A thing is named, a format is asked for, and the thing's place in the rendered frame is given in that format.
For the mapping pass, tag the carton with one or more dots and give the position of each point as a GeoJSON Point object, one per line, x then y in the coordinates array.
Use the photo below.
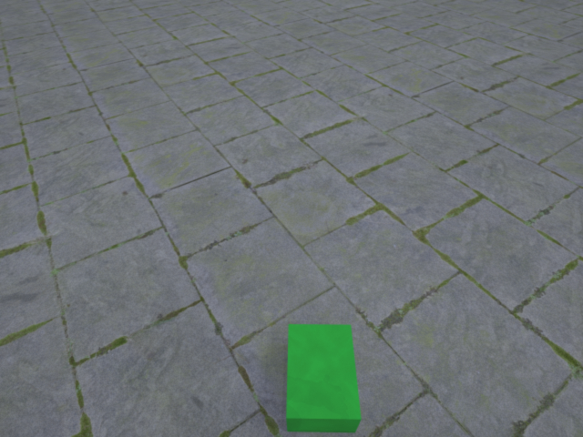
{"type": "Point", "coordinates": [322, 390]}

